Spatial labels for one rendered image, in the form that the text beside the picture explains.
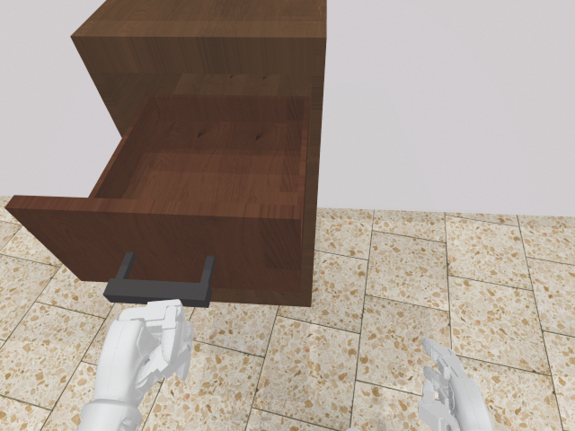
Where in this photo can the robot left hand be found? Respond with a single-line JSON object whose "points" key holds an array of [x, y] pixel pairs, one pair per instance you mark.
{"points": [[159, 332]]}

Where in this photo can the handle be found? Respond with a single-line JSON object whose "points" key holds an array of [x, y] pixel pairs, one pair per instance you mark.
{"points": [[123, 290]]}

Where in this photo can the drawer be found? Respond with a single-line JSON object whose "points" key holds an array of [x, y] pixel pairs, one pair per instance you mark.
{"points": [[193, 175]]}

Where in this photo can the robot right hand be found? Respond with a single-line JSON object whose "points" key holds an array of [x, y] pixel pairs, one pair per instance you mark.
{"points": [[462, 407]]}

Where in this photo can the cabinet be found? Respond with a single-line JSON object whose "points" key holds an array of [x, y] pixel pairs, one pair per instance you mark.
{"points": [[132, 48]]}

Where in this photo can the left robot forearm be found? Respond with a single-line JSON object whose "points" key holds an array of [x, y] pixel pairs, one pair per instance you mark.
{"points": [[109, 415]]}

